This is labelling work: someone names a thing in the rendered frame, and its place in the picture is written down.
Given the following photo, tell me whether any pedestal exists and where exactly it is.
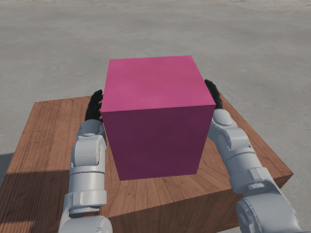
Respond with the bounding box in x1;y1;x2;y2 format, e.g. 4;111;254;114
0;92;294;233

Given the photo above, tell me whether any right robot forearm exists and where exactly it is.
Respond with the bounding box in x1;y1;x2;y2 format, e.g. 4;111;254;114
207;109;300;228

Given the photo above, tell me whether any left robot forearm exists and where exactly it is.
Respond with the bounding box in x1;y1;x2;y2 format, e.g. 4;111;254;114
57;119;107;233

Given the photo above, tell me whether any robot right hand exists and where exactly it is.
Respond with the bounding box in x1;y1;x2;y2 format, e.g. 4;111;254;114
204;80;223;110

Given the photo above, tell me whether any robot left upper arm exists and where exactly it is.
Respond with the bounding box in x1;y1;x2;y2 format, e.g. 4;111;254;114
59;216;113;233

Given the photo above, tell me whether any carton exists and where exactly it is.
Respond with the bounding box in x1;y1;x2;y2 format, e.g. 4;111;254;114
100;55;216;181

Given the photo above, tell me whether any robot left hand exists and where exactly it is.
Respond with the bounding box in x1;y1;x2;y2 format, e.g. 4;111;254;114
85;89;103;123

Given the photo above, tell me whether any robot right upper arm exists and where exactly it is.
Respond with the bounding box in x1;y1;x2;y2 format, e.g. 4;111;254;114
236;191;311;233

